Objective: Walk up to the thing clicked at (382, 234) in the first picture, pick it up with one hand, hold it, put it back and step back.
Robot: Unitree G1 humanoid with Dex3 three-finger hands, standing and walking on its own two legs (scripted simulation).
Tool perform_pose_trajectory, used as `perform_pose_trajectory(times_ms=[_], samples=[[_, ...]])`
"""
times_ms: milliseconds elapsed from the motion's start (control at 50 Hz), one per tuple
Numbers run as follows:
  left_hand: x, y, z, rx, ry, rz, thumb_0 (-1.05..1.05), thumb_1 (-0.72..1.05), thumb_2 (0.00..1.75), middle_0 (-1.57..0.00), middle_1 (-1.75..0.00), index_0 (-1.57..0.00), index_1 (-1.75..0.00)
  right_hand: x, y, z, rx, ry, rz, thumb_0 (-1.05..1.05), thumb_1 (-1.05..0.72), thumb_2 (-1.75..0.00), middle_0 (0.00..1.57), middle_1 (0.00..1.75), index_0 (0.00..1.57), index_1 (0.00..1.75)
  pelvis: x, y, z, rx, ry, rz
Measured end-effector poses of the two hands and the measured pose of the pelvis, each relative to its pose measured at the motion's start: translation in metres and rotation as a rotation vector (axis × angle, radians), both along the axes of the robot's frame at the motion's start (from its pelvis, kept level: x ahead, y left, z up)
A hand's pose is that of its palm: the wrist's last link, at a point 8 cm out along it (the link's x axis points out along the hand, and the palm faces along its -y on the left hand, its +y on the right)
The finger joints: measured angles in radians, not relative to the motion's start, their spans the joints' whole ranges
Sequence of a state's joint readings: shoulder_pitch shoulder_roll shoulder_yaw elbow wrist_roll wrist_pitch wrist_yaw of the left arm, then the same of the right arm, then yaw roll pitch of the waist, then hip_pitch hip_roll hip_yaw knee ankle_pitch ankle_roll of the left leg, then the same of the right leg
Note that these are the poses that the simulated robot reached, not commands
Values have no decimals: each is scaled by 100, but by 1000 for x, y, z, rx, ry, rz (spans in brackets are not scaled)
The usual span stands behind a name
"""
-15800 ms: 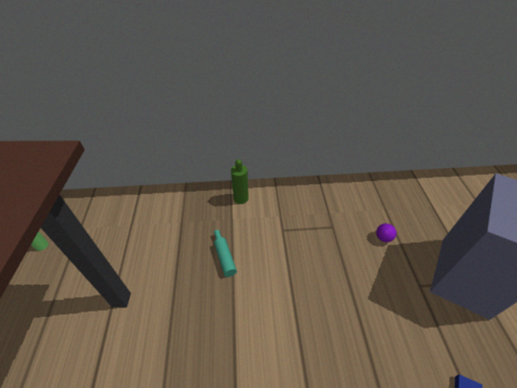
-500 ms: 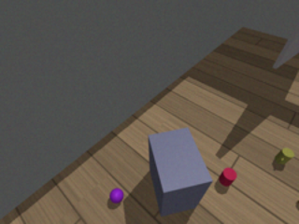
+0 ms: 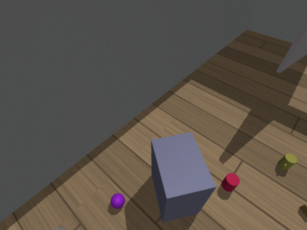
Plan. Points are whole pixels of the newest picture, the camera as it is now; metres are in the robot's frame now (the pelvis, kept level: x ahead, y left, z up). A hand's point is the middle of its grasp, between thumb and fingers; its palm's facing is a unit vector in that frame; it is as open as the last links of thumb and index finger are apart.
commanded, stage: walk up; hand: left
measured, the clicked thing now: (117, 200) +0.42 +0.25 -0.74
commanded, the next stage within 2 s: stand in 0.56 s
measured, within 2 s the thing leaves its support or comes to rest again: neither
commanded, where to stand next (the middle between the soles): +0.02 +0.00 m, yaw +0 degrees
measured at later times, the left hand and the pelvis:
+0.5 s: hand out of the picture +0.06 +0.27 -0.15, palm faces +0.00 -0.94 -0.35, open 7.4 cm; pelvis +0.00 +0.01 +0.00, yaw +1 degrees
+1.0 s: hand out of the picture +0.06 +0.26 -0.16, palm faces -0.02 -0.94 -0.34, open 7.4 cm; pelvis +0.00 +0.00 +0.00, yaw +0 degrees
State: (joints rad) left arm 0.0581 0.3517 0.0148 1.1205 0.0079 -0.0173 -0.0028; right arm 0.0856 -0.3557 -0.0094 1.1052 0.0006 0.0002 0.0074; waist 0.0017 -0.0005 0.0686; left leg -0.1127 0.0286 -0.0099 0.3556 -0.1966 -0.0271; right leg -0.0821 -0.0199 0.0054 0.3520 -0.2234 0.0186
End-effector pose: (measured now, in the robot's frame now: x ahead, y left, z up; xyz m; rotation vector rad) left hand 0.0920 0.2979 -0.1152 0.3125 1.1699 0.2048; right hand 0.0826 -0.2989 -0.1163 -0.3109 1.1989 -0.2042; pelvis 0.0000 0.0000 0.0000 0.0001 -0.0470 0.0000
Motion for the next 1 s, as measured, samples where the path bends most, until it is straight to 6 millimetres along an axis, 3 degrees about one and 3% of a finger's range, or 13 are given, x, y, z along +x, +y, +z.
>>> perform_pose_trajectory(times_ms=[220,460,660,1000], samples=[[-19,8,-4,-7,53,11,1,90,90,-20,-30,-20,-30,-15,9,-1,2,32,-16,0,-91,-90,21,30,21,30,-3,8,1,0,2,-1],[-33,15,-1,7,73,33,1,90,90,-20,-30,-20,-30,-11,17,-6,24,26,-5,0,-90,-90,21,30,21,30,-4,11,1,3,5,7],[-36,12,-1,12,76,28,1,90,90,-20,-30,-20,-30,-3,14,-4,19,11,12,0,-91,-90,21,30,21,30,-4,8,2,1,11,10],[-33,5,-4,-1,84,12,1,90,90,-20,-30,-20,-30,-7,4,-1,-4,32,13,0,-91,-90,21,30,21,30,-1,5,2,0,19,9]])
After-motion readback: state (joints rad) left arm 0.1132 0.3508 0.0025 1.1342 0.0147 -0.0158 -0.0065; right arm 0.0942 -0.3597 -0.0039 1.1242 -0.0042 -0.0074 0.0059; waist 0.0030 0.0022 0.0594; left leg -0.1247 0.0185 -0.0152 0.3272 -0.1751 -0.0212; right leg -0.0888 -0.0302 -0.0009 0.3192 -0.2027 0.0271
